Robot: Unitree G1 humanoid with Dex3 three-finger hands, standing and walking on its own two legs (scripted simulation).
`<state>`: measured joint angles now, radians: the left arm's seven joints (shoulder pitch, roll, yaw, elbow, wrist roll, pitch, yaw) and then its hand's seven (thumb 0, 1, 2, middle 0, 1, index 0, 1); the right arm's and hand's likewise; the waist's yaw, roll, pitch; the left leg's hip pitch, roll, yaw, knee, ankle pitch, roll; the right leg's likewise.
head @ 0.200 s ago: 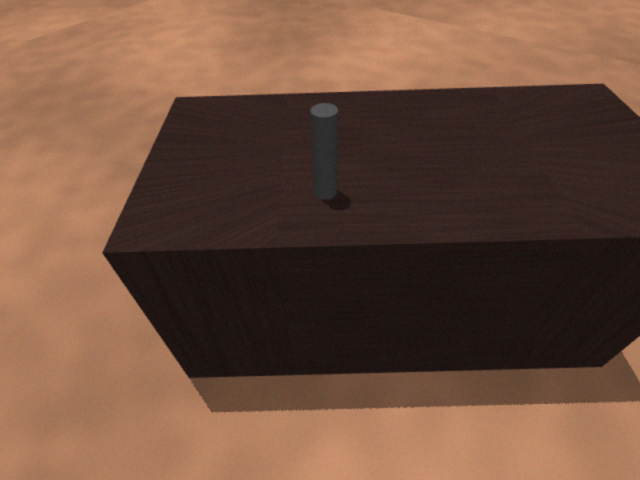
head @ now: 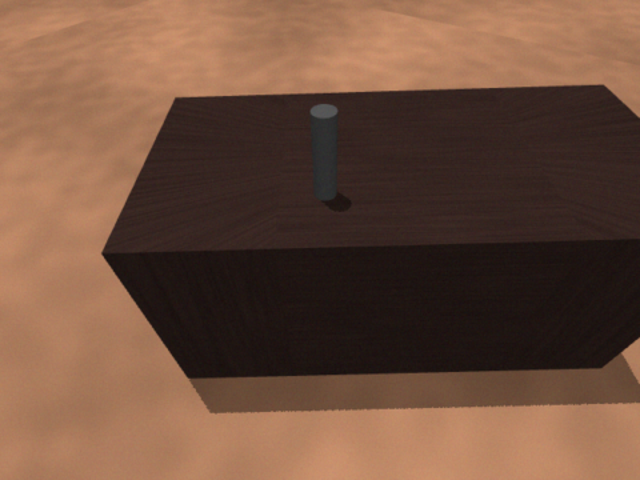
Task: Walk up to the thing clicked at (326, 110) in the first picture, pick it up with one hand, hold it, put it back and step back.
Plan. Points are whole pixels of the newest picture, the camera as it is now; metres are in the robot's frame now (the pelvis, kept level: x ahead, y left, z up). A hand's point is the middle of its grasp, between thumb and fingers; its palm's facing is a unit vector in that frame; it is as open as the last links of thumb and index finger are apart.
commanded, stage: stand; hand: left
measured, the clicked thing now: (324, 155) +0.75 +0.04 -0.03
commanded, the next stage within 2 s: walk up in 0.92 s
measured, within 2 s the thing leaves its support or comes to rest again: neither
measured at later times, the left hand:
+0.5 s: hand out of the picture +0.08 +0.25 -0.16, palm faces -0.02 -0.94 -0.34, open 7.4 cm
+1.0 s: hand out of the picture +0.09 +0.26 -0.16, palm faces -0.03 -0.94 -0.34, open 7.4 cm
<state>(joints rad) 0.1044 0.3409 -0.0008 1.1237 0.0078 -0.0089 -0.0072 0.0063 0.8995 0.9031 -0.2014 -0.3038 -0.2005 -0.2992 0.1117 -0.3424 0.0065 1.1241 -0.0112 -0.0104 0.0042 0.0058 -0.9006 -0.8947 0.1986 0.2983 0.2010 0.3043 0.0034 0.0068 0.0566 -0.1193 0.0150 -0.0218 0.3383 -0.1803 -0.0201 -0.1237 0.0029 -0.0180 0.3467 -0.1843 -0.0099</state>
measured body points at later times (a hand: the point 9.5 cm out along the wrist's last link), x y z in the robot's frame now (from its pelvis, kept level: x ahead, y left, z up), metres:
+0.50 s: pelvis +0.01 +0.00 +0.00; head +0.02 +0.00 +0.45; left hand +0.08 +0.30 -0.13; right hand +0.08 -0.30 -0.14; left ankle +0.00 +0.13 -0.75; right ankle +0.00 -0.11 -0.75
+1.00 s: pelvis +0.01 -0.01 +0.00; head +0.02 +0.00 +0.45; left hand +0.09 +0.31 -0.13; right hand +0.08 -0.31 -0.13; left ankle +0.00 +0.13 -0.75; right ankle +0.00 -0.11 -0.73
